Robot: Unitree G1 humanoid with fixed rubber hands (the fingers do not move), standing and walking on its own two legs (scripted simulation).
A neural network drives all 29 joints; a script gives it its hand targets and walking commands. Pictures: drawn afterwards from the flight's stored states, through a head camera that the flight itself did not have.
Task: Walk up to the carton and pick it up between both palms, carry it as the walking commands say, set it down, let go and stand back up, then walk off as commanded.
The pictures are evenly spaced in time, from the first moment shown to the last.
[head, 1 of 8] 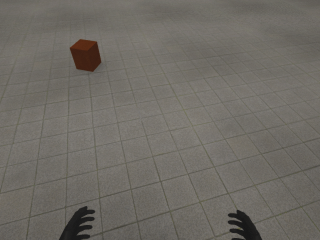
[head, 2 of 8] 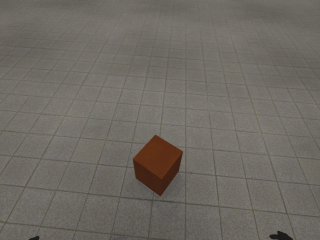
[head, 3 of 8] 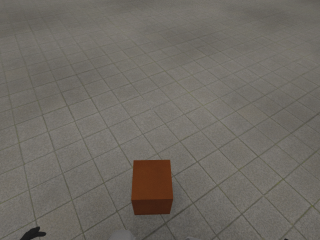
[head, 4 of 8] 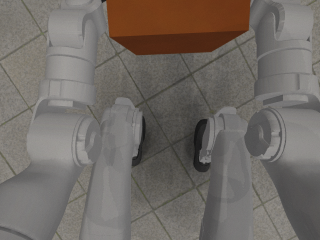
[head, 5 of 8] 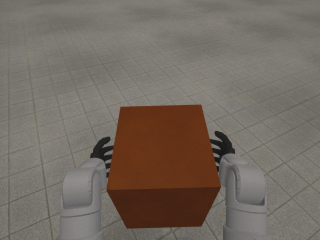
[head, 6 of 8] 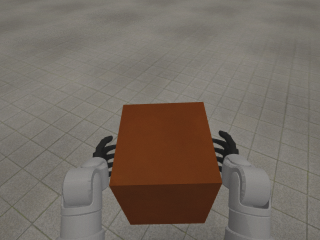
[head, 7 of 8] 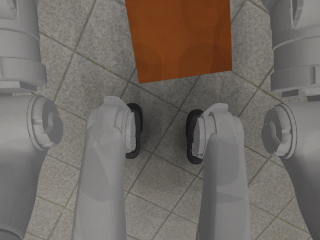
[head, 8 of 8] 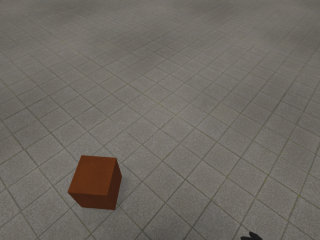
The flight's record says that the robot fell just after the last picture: no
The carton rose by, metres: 0.67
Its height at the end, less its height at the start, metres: +0.00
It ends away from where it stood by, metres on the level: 3.41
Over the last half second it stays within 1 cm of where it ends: yes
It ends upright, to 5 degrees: yes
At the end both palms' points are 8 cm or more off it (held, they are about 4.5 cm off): yes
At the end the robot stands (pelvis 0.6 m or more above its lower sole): yes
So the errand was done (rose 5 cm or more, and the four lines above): yes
